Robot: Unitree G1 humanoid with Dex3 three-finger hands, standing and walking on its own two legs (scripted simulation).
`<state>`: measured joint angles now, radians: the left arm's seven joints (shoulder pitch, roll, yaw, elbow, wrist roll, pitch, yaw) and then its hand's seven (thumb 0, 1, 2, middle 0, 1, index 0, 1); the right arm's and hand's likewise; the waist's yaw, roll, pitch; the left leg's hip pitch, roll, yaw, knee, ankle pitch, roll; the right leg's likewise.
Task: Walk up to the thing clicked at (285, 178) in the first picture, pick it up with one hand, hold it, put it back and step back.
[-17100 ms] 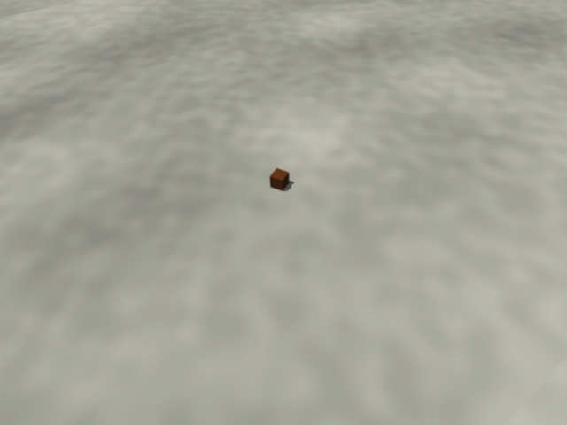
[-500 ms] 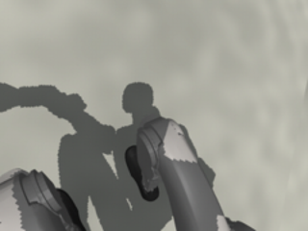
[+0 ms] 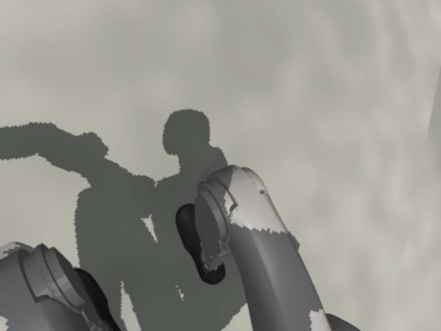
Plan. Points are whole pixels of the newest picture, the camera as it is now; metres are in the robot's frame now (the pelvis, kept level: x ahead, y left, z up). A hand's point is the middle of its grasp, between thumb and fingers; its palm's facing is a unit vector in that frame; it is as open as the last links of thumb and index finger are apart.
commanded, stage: rest palm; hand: left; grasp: from above
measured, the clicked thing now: out of the picture +0.47 +0.32 -0.29
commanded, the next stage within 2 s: close in 0.28 s
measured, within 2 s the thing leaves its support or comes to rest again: leaves its support in 1.90 s
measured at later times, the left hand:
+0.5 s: hand out of the picture +0.47 +0.31 -0.26, palm faces +0.05 -0.47 -0.88, open 12.6 cm
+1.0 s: hand out of the picture +0.46 +0.31 -0.26, palm faces -0.01 -0.46 -0.89, open 10.9 cm
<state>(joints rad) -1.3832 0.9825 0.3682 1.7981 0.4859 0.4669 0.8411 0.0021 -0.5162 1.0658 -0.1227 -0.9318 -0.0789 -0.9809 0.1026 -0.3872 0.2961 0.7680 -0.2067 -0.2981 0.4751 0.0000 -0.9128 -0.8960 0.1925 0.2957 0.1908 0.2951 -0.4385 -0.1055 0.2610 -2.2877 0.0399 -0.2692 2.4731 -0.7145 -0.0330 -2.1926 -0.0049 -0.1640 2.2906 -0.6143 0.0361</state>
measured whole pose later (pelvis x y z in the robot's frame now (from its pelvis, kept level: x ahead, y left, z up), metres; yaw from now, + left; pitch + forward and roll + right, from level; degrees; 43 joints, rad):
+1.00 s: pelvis +0.00 +0.01 -0.01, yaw -2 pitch +27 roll -15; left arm -1.35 1.04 0.32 1.82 0.46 0.40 0.86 -0.01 -0.10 0.77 -0.42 -0.76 -0.47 -0.78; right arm 0.11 -0.45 0.36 0.68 -0.21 -0.30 0.48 0.00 -0.90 -0.89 0.19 0.30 0.19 0.29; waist -0.47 -0.14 0.30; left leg -2.30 0.03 -0.31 2.53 -0.74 -0.03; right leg -2.18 0.00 -0.19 2.32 -0.63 0.05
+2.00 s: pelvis +0.00 +0.00 +0.00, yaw -1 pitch +30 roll -15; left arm -1.35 0.98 0.39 1.68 0.55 0.47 0.79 0.00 -0.14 0.72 -0.60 -0.69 -0.65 -0.67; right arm 0.13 -0.39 0.29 0.74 -0.18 -0.30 0.48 0.00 -0.92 -0.90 0.19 0.30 0.19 0.29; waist -0.42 -0.12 0.24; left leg -2.30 0.04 -0.29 2.47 -0.72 -0.03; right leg -2.20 0.00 -0.18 2.27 -0.61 0.04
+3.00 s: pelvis +0.01 -0.01 +0.06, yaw +7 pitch +36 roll -5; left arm -1.16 0.58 0.35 1.44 0.54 0.65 0.59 0.00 -0.09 0.59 -0.67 -0.63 -0.71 -0.56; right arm 0.14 -0.32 0.00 0.91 -0.07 -0.18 0.35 0.00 -0.92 -0.90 0.19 0.29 0.19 0.29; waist -0.22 0.06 -0.12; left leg -2.16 0.06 -0.10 2.23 -0.70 -0.02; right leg -2.15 -0.02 -0.04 2.15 -0.63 0.02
